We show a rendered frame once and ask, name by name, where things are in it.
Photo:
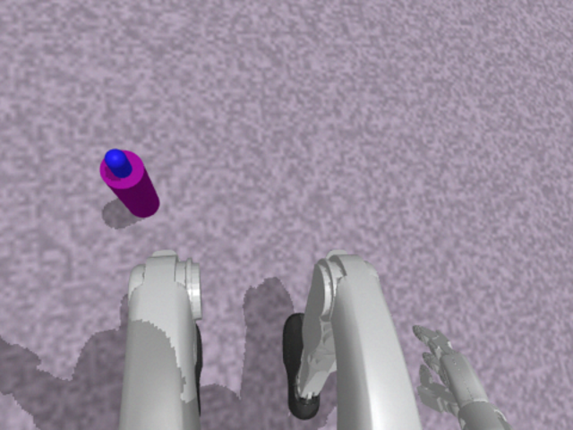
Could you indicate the bottle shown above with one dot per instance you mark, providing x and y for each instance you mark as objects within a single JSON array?
[{"x": 125, "y": 174}]

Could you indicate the right robot foot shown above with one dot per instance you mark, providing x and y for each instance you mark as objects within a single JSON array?
[{"x": 292, "y": 351}]

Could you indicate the right robot hand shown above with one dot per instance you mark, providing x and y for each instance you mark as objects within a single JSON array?
[{"x": 455, "y": 372}]

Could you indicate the right robot arm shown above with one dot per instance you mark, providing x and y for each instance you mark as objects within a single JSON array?
[{"x": 482, "y": 415}]

